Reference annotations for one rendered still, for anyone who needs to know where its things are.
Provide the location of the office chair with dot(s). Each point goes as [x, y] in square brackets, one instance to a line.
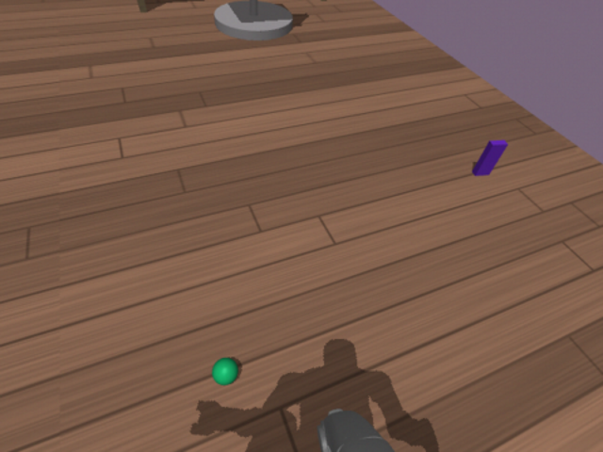
[253, 20]

